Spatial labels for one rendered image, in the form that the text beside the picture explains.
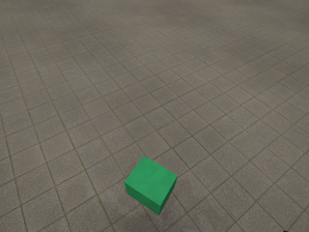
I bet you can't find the carton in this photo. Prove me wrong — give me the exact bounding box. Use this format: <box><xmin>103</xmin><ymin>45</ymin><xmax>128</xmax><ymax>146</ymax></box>
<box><xmin>124</xmin><ymin>156</ymin><xmax>178</xmax><ymax>215</ymax></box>

